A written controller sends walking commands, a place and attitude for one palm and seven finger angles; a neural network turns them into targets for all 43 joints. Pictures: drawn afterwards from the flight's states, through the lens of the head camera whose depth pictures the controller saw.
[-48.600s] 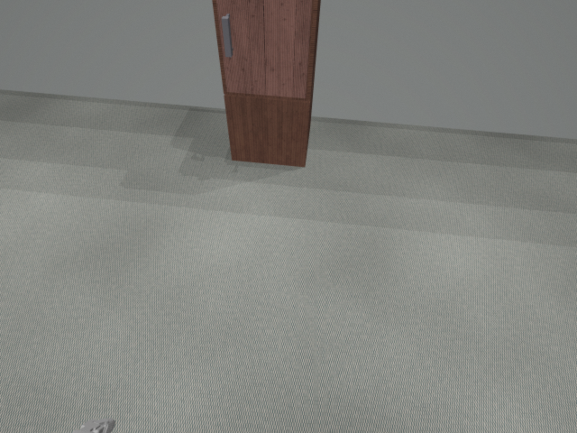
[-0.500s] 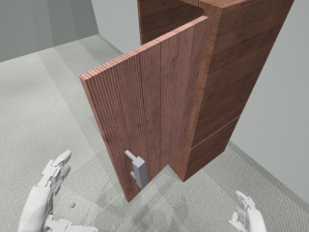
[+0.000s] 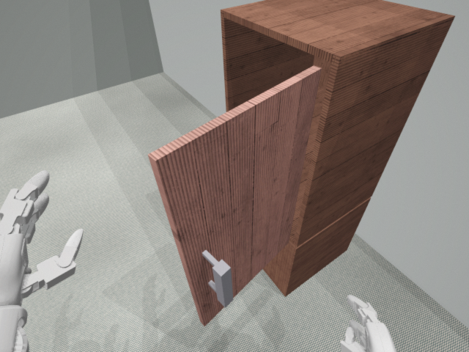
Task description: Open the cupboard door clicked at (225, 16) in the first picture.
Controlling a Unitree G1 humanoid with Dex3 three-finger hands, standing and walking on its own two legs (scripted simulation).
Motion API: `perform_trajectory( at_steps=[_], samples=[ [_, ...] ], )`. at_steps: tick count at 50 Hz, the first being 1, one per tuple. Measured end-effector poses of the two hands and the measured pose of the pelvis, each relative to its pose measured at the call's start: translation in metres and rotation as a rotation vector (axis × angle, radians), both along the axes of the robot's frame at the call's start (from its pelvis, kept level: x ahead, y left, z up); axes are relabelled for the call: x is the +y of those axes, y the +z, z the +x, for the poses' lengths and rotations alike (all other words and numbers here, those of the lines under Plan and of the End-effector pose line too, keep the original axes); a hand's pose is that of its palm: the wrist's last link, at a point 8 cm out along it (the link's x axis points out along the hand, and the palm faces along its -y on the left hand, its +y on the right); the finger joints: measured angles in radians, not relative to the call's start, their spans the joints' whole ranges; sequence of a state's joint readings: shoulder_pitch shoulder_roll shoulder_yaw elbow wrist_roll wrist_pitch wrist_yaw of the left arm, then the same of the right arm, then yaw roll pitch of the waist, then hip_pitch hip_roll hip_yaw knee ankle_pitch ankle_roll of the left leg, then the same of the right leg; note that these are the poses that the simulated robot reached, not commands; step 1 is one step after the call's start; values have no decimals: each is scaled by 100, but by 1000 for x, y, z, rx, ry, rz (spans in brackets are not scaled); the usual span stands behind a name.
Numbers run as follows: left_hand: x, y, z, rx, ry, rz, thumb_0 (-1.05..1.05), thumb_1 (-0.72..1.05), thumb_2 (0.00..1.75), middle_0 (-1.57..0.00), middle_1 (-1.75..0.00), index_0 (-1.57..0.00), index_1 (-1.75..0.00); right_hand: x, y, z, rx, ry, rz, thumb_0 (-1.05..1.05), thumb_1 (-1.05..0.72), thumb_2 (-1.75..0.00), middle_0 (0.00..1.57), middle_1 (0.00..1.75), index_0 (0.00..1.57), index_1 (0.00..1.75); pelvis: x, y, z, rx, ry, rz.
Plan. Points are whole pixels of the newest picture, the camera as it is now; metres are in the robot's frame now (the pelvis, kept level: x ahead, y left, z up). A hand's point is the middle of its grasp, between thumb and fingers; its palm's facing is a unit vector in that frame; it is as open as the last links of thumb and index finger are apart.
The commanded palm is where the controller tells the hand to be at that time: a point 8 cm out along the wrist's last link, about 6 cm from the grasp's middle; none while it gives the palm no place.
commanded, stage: draw the hand back to the body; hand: left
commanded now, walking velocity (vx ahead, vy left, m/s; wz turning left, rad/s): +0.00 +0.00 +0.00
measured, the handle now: (216, 278) +0.29 +0.08 -0.08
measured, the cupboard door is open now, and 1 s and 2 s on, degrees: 100 100 100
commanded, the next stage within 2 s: step back with the hand held close in 0.42 s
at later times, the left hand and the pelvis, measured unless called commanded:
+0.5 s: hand (57, 250) +0.19 +0.25 +0.17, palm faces +0.44 -0.80 -0.40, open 7.4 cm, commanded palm +0.14 +0.29 +0.18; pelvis +0.00 -0.01 +0.01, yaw -1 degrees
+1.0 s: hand (40, 268) +0.16 +0.26 +0.16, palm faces +0.34 -0.78 -0.52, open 7.4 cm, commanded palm +0.10 +0.30 +0.18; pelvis -0.05 +0.01 +0.01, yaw -2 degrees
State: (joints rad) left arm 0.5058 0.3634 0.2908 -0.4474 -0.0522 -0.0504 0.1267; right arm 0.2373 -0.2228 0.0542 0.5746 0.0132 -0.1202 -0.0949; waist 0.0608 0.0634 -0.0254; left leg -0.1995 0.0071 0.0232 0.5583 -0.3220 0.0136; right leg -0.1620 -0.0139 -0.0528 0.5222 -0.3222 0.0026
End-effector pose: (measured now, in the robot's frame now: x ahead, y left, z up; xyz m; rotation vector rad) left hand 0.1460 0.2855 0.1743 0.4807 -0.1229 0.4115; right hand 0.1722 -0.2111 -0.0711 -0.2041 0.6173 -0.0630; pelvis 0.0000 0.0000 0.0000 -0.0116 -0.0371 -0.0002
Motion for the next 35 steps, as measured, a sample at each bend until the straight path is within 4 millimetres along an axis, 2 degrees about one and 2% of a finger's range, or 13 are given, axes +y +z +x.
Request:
perform_trajectory(
  at_steps=[6, 12, 16, 27, 35],
  samples=[
    [10, 21, 3, -74, 29, 33, 1, 72, 82, -20, -30, -21, -30, -5, 1, 1, 16, -1, -3, 1, -91, -90, 20, 30, 20, 30, -1, 4, -1, -16, -6, 2],
    [4, 9, 4, -30, 20, -13, 1, 84, 87, -21, -30, -21, -30, -12, 2, -2, 35, -12, -9, 1, -91, -90, 20, 30, 20, 30, -3, 7, -2, -25, -11, 4],
    [1, 4, 2, -10, 11, -23, 1, 86, 88, -21, -30, -21, -30, -16, 3, -4, 38, -19, -19, 1, -91, -90, 20, 30, 20, 30, -5, 8, -3, -31, -12, 3],
    [0, 11, -2, -35, 21, -11, 1, 89, 89, -21, -30, -21, -30, -17, 3, -6, 32, -15, -10, 1, -91, -90, 20, 30, 20, 30, -9, 9, -6, -43, -12, 3],
    [5, 17, 6, -42, -11, 56, 1, 89, 89, -21, -30, -21, -30, -23, 5, -12, 65, -51, -26, 1, -91, -90, 20, 30, 21, 30, -7, 10, -14, 9, -19, -6]
  ],
)
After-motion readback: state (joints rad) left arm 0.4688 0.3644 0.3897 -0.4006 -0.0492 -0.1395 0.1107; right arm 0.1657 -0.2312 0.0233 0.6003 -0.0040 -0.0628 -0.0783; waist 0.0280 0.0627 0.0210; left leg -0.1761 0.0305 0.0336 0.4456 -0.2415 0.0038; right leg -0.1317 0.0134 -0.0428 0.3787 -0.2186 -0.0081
